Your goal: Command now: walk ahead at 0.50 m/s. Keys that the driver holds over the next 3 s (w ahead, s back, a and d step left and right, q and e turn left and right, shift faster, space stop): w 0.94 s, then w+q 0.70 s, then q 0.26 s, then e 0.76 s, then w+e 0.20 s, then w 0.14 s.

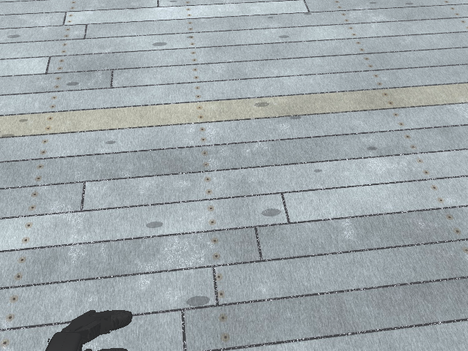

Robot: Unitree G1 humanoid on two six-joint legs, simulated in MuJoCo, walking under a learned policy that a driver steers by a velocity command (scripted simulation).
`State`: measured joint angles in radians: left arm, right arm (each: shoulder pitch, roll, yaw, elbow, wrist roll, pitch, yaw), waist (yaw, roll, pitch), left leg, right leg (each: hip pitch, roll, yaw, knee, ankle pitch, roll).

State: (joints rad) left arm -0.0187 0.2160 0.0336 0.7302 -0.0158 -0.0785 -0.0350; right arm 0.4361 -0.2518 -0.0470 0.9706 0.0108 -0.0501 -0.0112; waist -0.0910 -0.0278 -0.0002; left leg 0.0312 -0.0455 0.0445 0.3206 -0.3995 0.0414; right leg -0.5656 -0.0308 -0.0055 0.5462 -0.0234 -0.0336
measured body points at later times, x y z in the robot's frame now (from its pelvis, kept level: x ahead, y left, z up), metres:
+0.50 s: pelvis +0.26 -0.01 +0.01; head +0.29 -0.01 +0.46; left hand +0.24 +0.26 -0.13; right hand +0.47 -0.24 -0.09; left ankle +0.44 +0.14 -0.70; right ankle +0.15 -0.12 -0.73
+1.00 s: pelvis +0.53 +0.02 +0.01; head +0.55 +0.02 +0.46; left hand +0.73 +0.26 -0.09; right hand +0.51 -0.25 -0.12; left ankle +0.44 +0.12 -0.73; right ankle +0.72 -0.13 -0.69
